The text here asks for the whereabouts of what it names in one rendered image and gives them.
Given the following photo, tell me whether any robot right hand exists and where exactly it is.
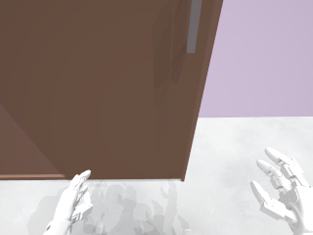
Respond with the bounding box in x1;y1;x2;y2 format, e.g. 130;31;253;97
250;147;313;234

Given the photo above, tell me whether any robot left forearm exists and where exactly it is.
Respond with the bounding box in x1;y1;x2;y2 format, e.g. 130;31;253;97
43;218;72;235

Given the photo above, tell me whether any wardrobe door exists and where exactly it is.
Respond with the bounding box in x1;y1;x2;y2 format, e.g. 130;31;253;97
0;98;63;175
0;0;214;180

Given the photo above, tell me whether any handle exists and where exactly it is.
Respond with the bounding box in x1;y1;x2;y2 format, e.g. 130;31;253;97
186;0;202;53

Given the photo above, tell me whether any robot left hand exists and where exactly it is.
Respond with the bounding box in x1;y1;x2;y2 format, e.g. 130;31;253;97
53;169;93;224

